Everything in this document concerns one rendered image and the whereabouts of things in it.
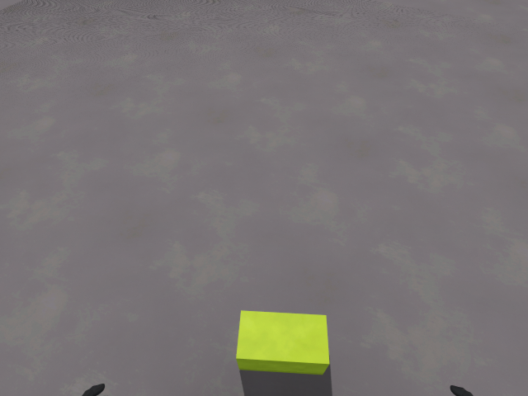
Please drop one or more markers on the carton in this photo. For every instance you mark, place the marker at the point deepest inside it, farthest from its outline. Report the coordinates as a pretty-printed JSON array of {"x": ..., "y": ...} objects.
[{"x": 283, "y": 342}]

